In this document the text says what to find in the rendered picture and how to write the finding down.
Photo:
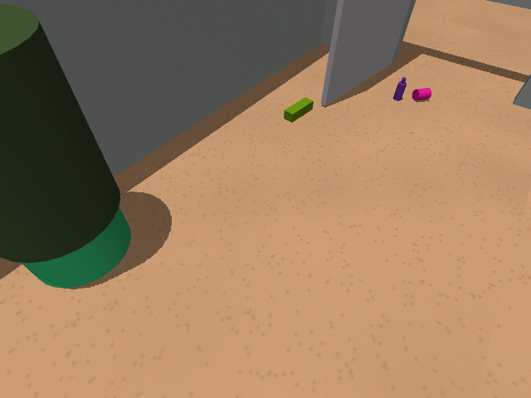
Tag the potted plant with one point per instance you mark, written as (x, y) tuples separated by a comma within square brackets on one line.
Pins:
[(59, 202)]

